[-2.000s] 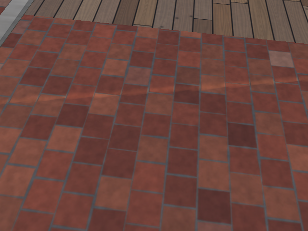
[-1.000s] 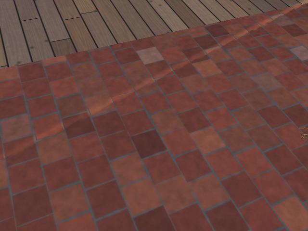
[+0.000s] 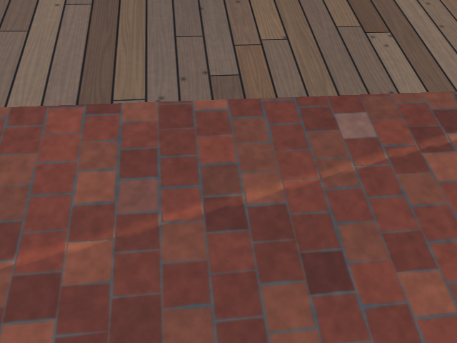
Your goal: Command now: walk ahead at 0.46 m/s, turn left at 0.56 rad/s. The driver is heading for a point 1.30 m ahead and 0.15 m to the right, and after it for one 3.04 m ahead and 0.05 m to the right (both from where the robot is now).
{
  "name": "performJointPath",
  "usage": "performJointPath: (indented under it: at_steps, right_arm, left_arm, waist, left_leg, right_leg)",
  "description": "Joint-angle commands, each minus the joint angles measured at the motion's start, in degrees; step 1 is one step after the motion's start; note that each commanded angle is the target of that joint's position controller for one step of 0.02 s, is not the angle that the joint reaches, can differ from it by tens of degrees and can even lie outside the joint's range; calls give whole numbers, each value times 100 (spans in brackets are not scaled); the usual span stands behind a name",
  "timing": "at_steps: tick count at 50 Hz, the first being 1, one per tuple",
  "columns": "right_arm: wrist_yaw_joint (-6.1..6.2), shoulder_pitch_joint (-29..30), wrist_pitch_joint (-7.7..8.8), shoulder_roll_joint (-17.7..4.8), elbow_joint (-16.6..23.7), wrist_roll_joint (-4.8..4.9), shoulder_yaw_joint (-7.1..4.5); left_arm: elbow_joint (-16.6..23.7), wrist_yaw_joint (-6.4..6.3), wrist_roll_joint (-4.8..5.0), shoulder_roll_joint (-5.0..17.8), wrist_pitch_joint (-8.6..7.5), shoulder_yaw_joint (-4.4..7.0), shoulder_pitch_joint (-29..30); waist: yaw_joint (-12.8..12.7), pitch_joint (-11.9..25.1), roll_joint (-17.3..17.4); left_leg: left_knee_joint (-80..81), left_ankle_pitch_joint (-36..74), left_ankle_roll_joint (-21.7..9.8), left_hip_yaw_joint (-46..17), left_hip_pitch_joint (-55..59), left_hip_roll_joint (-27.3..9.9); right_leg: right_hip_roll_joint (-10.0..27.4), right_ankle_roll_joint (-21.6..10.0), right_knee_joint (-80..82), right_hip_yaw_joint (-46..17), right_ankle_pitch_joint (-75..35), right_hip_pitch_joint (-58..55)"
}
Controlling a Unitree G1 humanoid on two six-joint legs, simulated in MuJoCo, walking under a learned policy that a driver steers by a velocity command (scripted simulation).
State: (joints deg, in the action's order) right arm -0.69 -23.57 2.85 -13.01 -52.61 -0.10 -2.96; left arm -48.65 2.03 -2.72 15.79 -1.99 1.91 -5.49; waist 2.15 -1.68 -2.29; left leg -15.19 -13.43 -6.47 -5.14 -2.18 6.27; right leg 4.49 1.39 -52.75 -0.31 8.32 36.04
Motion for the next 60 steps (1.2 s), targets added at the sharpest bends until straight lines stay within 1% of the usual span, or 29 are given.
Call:
performJointPath:
  at_steps: [1, 5, 7, 9, 10, 11, 12, 13, 14, 15, 16, 19, 21, 26, 30, 32, 34, 35, 36, 37, 38, 39, 41, 46, 50, 55, 58, 59, 60]
  right_arm:
    - [66, -432, 51, -966, 149, -11, -223]
    - [112, -583, 52, -1027, 113, -51, -241]
    - [158, -443, 60, -1099, 147, -59, -260]
    - [169, -69, 84, -1242, 236, -73, -289]
    - [137, -47, 104, -1276, 220, -84, -294]
    - [99, -27, 140, -1188, 226, -65, -273]
    - [71, -376, 175, -619, 379, 15, -136]
    - [56, -1040, 150, -534, 376, 103, -126]
    - [101, -819, 90, -843, 210, -97, -141]
    - [54, -234, 85, -846, 264, -149, -128]
    - [14, 117, 92, -764, 363, -162, -109]
    - [-96, 312, -7, -642, 497, -286, -61]
    - [-123, 560, -37, -547, 593, -319, -8]
    - [-176, 1952, -11, -358, 1087, -238, 191]
    - [-103, 2439, 39, -502, 1266, -146, 198]
    - [-50, 2336, 84, -614, 1293, -133, 158]
    - [37, 1485, 183, -809, 1043, -167, 55]
    - [121, 705, 265, -1171, 912, -280, -62]
    - [197, 117, 238, -1694, 932, -391, -185]
    - [188, 202, 129, -1679, 863, -286, -229]
    - [154, 624, 100, -1109, 971, -239, -102]
    - [124, 934, 128, -764, 1009, -193, -25]
    - [132, 1024, 210, -541, 944, -182, 36]
    - [111, 599, 382, -633, 687, -88, -39]
    - [106, 413, 353, -619, 536, -111, -48]
    - [157, 47, 283, -896, 336, -110, -126]
    - [211, -73, 160, -1109, 227, -121, -169]
    - [222, -92, 100, -1205, 207, -126, -189]
    - [225, -66, 44, -1263, 227, -104, -197]
  left_arm:
    - [638, 14, 33, 351, -49, 38, 900]
    - [988, 29, 105, 324, -93, -26, 1474]
    - [1063, -1, 134, 432, -127, -12, 1342]
    - [827, -83, 147, 646, -169, 73, 429]
    - [571, -154, 161, 794, -206, 150, -396]
    - [400, -242, 104, 946, -270, 214, -1244]
    - [404, -335, -62, 1378, -297, 306, -1970]
    - [301, -289, -31, 1607, -218, 384, -1749]
    - [425, -223, 79, 1088, -188, 314, -1158]
    - [490, -192, 123, 620, -215, 213, -789]
    - [403, -177, 92, 435, -241, 157, -725]
    - [60, -153, 157, 417, -364, 114, -1069]
    - [-77, -121, 226, 445, -419, 122, -1298]
    - [-261, -159, 242, 611, -327, 195, -1683]
    - [-334, -146, 224, 729, -277, 254, -1982]
    - [-309, -167, 208, 803, -243, 293, -1946]
    - [-262, -177, 230, 815, -227, 316, -1832]
    - [-139, -157, 281, 625, -256, 278, -1744]
    - [138, -163, 422, 81, -268, 164, -1876]
    - [175, -199, 321, 364, -183, 233, -2108]
    - [38, -203, 213, 515, -93, 283, -2012]
    - [30, -136, 182, 403, -70, 275, -1777]
    - [78, -47, 99, 303, 30, 293, -1587]
    - [383, 114, 62, 162, 200, 265, -924]
    - [720, 213, 73, 72, 190, 175, -96]
    - [1085, 295, 42, 78, 168, 84, 719]
    - [1105, 226, 5, 209, 167, 134, 527]
    - [1004, 187, 3, 299, 144, 186, 108]
    - [785, 128, -20, 426, 89, 270, -646]
  waist:
    - [142, -317, 595]
    - [308, -345, 693]
    - [174, -295, 739]
    - [-258, 68, 774]
    - [-570, 529, 650]
    - [-969, 999, 475]
    - [-978, 1841, -436]
    - [-459, 2132, -1729]
    - [-319, 1237, -642]
    - [-347, 587, 51]
    - [-307, 247, 212]
    - [-90, 205, -254]
    - [-64, 191, -203]
    - [-317, -153, -205]
    - [-482, -38, -224]
    - [-377, 13, -269]
    - [31, 325, -45]
    - [366, 851, 438]
    - [478, 1547, 1424]
    - [238, 1539, 1703]
    - [44, 821, 926]
    - [-37, 330, 646]
    - [-198, 54, 856]
    - [-250, 66, 712]
    - [-142, -167, 705]
    - [49, -351, 689]
    - [-112, -101, 818]
    - [-305, 171, 844]
    - [-634, 617, 748]
  left_leg:
    - [437, 1933, -671, -1148, 132, -1315]
    - [192, 2748, -578, -1289, 248, -1348]
    - [52, 3139, -443, -1435, 294, -1431]
    - [-585, 4339, -186, -1306, 123, -1332]
    - [-1511, 4841, -79, -1155, 155, -1152]
    - [-2740, 4129, 8, -961, -392, -873]
    - [-4495, 1727, 112, -551, -1381, -407]
    - [-5762, -1632, 213, -230, -2628, 316]
    - [-6142, -1183, 145, -348, -3062, -181]
    - [-5955, -691, 154, -274, -3036, -399]
    - [-5615, -511, 149, -225, -2945, -535]
    - [-5032, -498, 273, 11, -2715, -730]
    - [-4621, -467, 412, 243, -2905, -850]
    - [-2741, 488, 765, 619, -2792, -899]
    - [-2021, 835, 789, 653, -2321, -709]
    - [-1699, 581, 713, 574, -1935, -652]
    - [-1032, 491, 541, 542, -661, -566]
    - [-758, 2, 303, -225, 424, -1330]
    - [-334, -1042, -46, -2049, 1744, -2841]
    - [107, -1548, -431, -3385, 1434, -3262]
    - [150, -1902, -396, -2783, 826, -2992]
    - [272, -1337, -311, -1991, 248, -2681]
    - [461, -57, -122, -899, -278, -2279]
    - [563, 1784, -181, 250, -97, -2159]
    - [619, 2077, -137, 991, -112, -1979]
    - [460, 2613, -34, 1497, 274, -2145]
    - [-528, 4868, 71, 1823, 727, -2202]
    - [-1279, 5515, 78, 1890, 792, -2204]
    - [-2385, 5305, 142, 1970, 495, -2162]
  right_leg:
    - [-174, 123, 657, 177, -469, 660]
    - [-374, -1, 1532, 218, -750, 285]
    - [-432, -160, 1915, 121, -740, -232]
    - [-688, -369, 2197, 179, -345, -1601]
    - [-802, -482, 2350, 262, -225, -2500]
    - [-367, -640, 2507, -60, -165, -3683]
    - [1139, -977, 2676, -1955, 1256, -4935]
    - [2032, -1640, 3693, -4718, 1329, -5286]
    - [1839, -1660, 3795, -4375, 1926, -4480]
    - [1550, -1580, 3815, -3329, 1647, -3701]
    - [1211, -1451, 3928, -2651, 979, -3180]
    - [753, -1421, 3995, -1765, -793, -2823]
    - [679, -1545, 4083, -1567, -1280, -2846]
    - [352, -1447, 4351, -1158, -1101, -2434]
    - [415, -1280, 3976, -1307, -1587, -2669]
    - [488, -1171, 3655, -1517, -1598, -2760]
    - [215, -968, 2682, -1446, -1746, -2527]
    - [-183, -811, 1414, -1133, -1195, -1990]
    - [-850, -586, -200, -393, 1119, -632]
    - [-874, -628, -1059, -247, 2224, 85]
    - [-482, -677, -1436, -435, 1839, 232]
    - [-309, -636, -1382, -418, 1422, 189]
    - [-91, -524, -1180, -323, 1061, -26]
    - [-18, -346, -1156, -189, 298, 436]
    - [-25, -288, -43, 60, -473, 495]
    - [-170, -586, 1352, 613, -421, -58]
    - [-617, -932, 1675, 937, 388, -726]
    - [-843, -1079, 1783, 981, 648, -1217]
    - [-1037, -1247, 2131, 920, 581, -2186]
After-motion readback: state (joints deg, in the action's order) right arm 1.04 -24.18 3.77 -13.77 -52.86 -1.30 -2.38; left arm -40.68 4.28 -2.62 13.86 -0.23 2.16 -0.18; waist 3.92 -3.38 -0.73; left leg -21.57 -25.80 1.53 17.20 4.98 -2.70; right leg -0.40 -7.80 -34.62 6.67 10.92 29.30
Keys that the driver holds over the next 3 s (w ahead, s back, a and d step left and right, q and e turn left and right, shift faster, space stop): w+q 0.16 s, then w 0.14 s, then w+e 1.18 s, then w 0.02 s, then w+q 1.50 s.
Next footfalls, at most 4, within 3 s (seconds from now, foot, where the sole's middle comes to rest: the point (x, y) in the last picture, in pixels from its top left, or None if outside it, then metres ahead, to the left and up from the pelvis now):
0.22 right None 0.33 -0.10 -0.78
0.70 left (170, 322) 0.55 0.14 -0.78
1.22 right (247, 247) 0.79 -0.11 -0.78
1.76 left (241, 165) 1.14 -0.10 -0.78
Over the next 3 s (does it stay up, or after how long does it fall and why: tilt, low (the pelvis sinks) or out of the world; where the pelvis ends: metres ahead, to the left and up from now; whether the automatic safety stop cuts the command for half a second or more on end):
stays up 1.58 -0.19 -0.01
